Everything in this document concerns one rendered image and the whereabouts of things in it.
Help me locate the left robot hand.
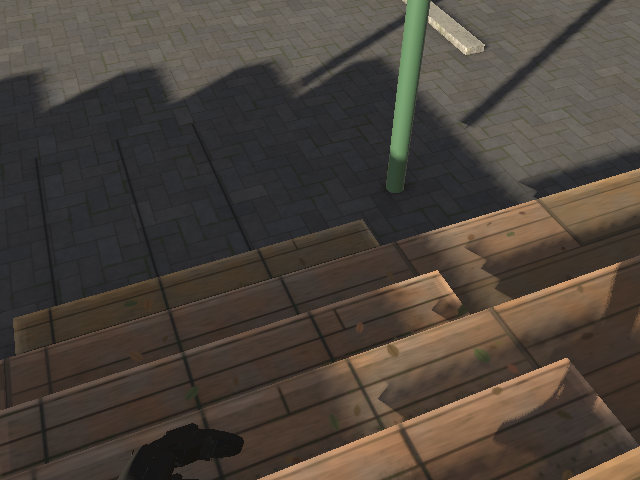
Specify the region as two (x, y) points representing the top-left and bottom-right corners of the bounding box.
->
(118, 423), (244, 480)

